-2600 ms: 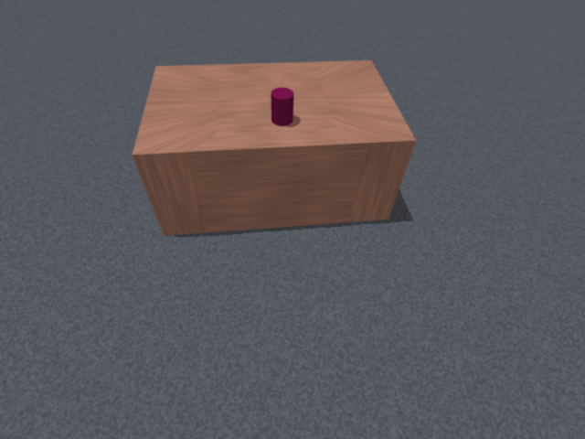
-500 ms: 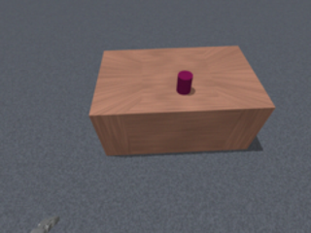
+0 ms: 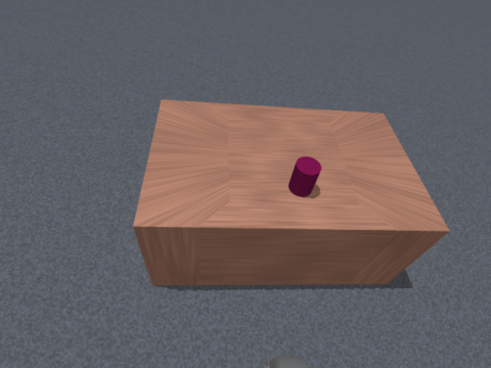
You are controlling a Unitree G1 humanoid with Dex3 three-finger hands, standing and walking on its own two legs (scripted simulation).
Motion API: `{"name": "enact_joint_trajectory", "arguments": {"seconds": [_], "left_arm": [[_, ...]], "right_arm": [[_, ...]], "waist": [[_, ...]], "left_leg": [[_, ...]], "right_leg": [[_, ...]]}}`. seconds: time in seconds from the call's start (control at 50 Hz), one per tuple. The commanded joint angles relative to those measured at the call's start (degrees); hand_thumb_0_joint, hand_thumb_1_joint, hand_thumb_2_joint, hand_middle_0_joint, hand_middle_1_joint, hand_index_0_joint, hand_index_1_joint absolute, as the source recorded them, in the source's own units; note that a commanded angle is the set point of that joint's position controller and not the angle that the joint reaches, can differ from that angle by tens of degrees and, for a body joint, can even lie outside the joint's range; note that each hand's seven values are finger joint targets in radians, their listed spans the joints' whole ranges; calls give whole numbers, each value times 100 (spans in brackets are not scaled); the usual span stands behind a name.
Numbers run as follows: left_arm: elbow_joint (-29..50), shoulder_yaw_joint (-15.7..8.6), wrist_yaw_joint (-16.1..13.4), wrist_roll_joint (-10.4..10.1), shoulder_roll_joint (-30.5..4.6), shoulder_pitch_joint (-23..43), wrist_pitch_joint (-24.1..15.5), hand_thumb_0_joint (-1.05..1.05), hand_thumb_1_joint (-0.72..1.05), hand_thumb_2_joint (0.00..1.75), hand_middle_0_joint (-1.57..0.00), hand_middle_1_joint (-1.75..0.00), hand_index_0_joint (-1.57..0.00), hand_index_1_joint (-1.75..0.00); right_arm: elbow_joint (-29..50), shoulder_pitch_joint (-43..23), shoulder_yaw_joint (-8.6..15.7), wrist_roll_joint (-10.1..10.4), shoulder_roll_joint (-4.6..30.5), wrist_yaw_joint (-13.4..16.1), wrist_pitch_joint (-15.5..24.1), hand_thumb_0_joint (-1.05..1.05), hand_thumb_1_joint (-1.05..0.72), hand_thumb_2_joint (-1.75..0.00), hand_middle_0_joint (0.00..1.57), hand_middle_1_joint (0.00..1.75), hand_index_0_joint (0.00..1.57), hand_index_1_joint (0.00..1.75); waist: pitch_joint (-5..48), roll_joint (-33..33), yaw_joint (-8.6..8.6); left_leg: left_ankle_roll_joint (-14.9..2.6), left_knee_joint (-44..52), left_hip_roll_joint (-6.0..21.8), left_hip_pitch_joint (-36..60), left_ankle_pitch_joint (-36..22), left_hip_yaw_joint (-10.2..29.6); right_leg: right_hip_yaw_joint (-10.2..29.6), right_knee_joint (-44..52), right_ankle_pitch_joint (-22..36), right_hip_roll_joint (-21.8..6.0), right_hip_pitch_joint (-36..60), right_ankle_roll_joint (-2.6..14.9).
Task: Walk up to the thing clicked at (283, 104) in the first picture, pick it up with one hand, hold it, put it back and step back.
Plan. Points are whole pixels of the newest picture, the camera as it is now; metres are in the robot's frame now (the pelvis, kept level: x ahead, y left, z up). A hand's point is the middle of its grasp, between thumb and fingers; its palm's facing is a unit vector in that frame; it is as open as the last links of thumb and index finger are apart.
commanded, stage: walk up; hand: right
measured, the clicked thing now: (304, 177) +0.74 -0.24 -0.26
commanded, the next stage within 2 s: none
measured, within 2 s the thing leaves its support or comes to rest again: neither
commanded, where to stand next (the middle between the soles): +0.27 -0.02 m, yaw -1 degrees
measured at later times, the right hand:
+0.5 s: hand (385, 342) +0.20 -0.30 -0.15, palm faces -0.01 +0.95 -0.32, open 7.4 cm
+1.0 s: hand (354, 292) +0.30 -0.26 -0.15, palm faces +0.02 +0.92 -0.38, open 7.4 cm
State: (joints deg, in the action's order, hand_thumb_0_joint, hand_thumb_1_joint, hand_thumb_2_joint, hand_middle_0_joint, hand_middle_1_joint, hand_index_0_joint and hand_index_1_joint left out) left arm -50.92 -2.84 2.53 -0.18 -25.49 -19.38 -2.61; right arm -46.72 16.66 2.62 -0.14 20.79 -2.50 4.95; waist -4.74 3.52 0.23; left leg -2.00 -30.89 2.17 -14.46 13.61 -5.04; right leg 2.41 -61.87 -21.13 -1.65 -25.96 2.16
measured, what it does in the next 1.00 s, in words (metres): walks ahead: right foot, then left foot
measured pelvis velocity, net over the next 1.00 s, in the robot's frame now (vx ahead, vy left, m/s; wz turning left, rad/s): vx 0.20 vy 0.01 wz -0.04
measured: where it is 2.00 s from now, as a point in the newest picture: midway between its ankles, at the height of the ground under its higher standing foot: outside the picture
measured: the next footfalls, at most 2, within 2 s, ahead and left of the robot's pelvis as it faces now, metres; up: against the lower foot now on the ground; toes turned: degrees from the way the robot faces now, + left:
right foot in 0.28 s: +0.22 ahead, -0.15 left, +0.00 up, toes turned -5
left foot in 0.66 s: +0.32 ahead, +0.11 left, +0.00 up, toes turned +1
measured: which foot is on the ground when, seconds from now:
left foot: down 0.00-0.30, up 0.32-0.64, down 0.66-1.00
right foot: up 0.00-0.26, down 0.28-0.68, up 0.70-0.92, down 0.94-1.00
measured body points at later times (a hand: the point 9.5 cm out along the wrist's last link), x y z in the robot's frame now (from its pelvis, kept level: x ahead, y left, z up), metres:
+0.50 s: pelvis +0.15 -0.03 +0.00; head +0.16 -0.05 +0.45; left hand +0.23 +0.28 -0.09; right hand +0.20 -0.35 -0.13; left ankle +0.20 +0.12 -0.68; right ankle +0.18 -0.15 -0.74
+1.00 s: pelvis +0.20 +0.01 -0.01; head +0.21 +0.02 +0.44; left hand +0.25 +0.32 -0.15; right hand +0.30 -0.30 -0.12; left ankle +0.28 +0.11 -0.74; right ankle +0.18 -0.14 -0.74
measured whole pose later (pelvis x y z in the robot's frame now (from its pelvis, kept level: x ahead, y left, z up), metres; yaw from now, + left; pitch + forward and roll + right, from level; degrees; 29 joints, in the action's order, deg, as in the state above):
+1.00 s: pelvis +0.20 +0.01 -0.01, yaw -2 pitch -3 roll -2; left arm -59.2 -1.7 0.4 0.8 -21.5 -12.9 -0.3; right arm -54.3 7.2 0.9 -0.3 21.2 -0.3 0.8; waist -4.3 -1.0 -0.5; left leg -1.0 -37.2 3.7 -22.2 12.5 -2.8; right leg -1.2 -34.3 -19.2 -0.5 -12.3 -1.2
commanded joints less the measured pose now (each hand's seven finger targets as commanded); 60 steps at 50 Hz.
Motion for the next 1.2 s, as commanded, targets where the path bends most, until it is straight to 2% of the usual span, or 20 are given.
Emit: {"name": "enact_joint_trajectory", "arguments": {"seconds": [0.0,0.1,0.22,0.24,0.28,0.3,0.32,0.4,0.46,0.58,0.62,0.64,0.66,0.7,0.76,0.9,0.94,0.98,1.06,1.18], "left_arm": [[384,-271,10,21,-889,-301,-58,0,90,90,-20,-30,-20,-30],[555,-315,110,104,-838,361,-78,0,90,90,-20,-30,-20,-30],[319,-417,49,112,-843,-155,-253,0,90,90,-20,-30,-20,-30],[200,-494,-16,127,-1043,-570,-310,0,90,90,-20,-30,-20,-30],[408,-638,-125,124,-1706,-751,-392,0,90,90,-20,-30,-20,-30],[440,-632,-103,56,-1774,-495,-342,0,90,90,-20,-30,-20,-30],[498,-603,-116,2,-1666,-359,-316,0,90,90,-20,-30,-20,-30],[571,-440,-158,-7,-1297,5,-336,0,90,90,-20,-30,-20,-30],[709,-415,-151,68,-1280,202,-311,0,90,90,-20,-30,-20,-30],[653,-252,-228,47,-1123,401,-122,0,90,90,-20,-30,-20,-30],[692,-165,-247,-7,-938,657,-9,0,90,90,-20,-30,-20,-30],[698,-73,-251,-31,-656,541,16,0,90,90,-20,-30,-20,-30],[612,18,-259,-128,-367,236,84,0,90,90,-20,-30,-20,-30],[199,-90,-345,-92,-886,-7,229,0,90,90,-20,-30,-20,-30],[-86,-148,-294,-30,-940,161,243,0,90,90,-20,-30,-20,-30],[-624,-142,-298,81,-708,74,197,0,90,90,-20,-30,-20,-30],[-675,-162,-341,158,-790,224,103,0,90,90,-20,-30,-20,-30],[-473,-133,-294,156,-1085,1107,68,0,90,90,-20,-30,-20,-30],[-695,15,-244,71,-693,917,67,0,90,90,-20,-30,-20,-30],[-805,8,-262,48,-843,1267,12,0,90,90,-20,-30,-20,-30]], "right_arm": [[391,213,504,7,1658,122,138,0,-90,-90,20,30,20,30],[400,353,551,-35,1808,79,114,0,-90,-90,20,30,20,30],[530,166,464,-22,1645,67,-8,0,-90,-90,20,30,20,30],[524,362,357,-10,1353,62,-16,0,-90,-90,20,30,20,30],[557,701,180,-6,980,68,-54,0,-90,-90,20,30,20,30],[450,563,323,-42,1516,133,-117,0,-90,-90,20,30,20,30],[393,456,355,-50,1625,152,-104,0,-90,-90,20,30,20,30],[129,596,343,14,1433,43,-163,0,-90,-90,20,30,20,30],[72,516,352,-39,1331,-18,-209,0,-90,-90,20,30,20,30],[-104,122,314,-47,1055,171,-132,0,-90,-90,20,30,20,30],[-292,384,344,-63,1150,239,-78,0,-90,-90,20,30,20,30],[-344,548,395,-100,1450,283,-39,0,-90,-90,20,30,20,30],[-221,282,398,-153,1743,302,0,0,-90,-90,20,30,20,30],[-149,-391,401,-48,1922,312,-74,0,-90,-90,20,30,20,30],[-172,-702,271,-136,1622,335,-120,0,-90,-90,20,30,20,30],[-302,-1035,232,-69,1591,282,-258,0,-90,-90,20,30,20,30],[-358,-1161,106,18,1258,272,-284,0,-90,-90,20,30,20,30],[-546,-1160,73,59,1158,264,-285,0,-90,-90,20,30,20,30],[-784,-1469,64,-6,1365,218,-233,0,-90,-90,20,30,20,30],[-1162,-1362,-5,16,1247,219,-212,0,-90,-90,20,30,20,30]], "waist": [[104,-1281,17],[-128,-1133,162],[353,-575,-266],[715,134,-446],[671,1316,-422],[483,776,-429],[278,561,-397],[93,534,-95],[3,589,-77],[387,444,-79],[543,6,155],[755,-791,191],[832,-1670,-19],[709,-1445,-138],[570,-1533,-126],[760,-1200,-172],[759,-640,-246],[286,9,128],[290,-388,-52],[541,-60,47]], "left_leg": [[-955,1554,1275,520,-914,998],[-1077,1731,1357,327,103,984],[-727,165,1129,-181,-572,662],[-560,-976,774,-394,-731,383],[-16,-3152,-344,-2207,1622,159],[-20,-3420,-2,-2237,1805,543],[8,-3432,156,-2266,1774,698],[62,-2796,312,-1679,805,727],[190,-2048,294,-1364,543,462],[257,-557,8,53,-633,109],[160,140,-152,766,-1100,96],[-15,611,515,1002,-1392,834],[-396,1088,1620,871,-1197,2534],[-1185,1288,2012,41,333,3078],[-712,1182,1277,-252,487,1966],[-585,823,1142,-308,649,1589],[-229,297,934,-593,83,1255],[78,275,315,115,623,744],[-135,882,801,122,1004,1319],[49,656,514,692,-767,767]], "right_leg": [[-4,685,547,-318,-523,-183],[-272,1771,866,-460,-326,-176],[-592,3137,1104,7,1711,9],[-362,3428,893,7,2479,92],[3057,4589,84,-2046,3107,858],[3369,4612,-196,-2331,2716,1402],[3107,4605,93,-2269,2379,1545],[1109,4471,1253,-1298,1593,1004],[531,4538,985,-1110,1072,1052],[-32,3339,3007,-1057,596,871],[-134,2592,2022,-782,269,578],[-312,2015,1092,-469,121,301],[-369,1382,-450,138,-138,-11],[36,954,-1341,-152,445,-13],[57,1392,-939,-217,571,1],[-445,3106,-45,72,1385,-91],[168,3836,491,-312,1789,62],[924,4095,-325,-828,360,325],[220,4022,-86,-380,775,83],[328,4293,1153,-588,1120,24]]}}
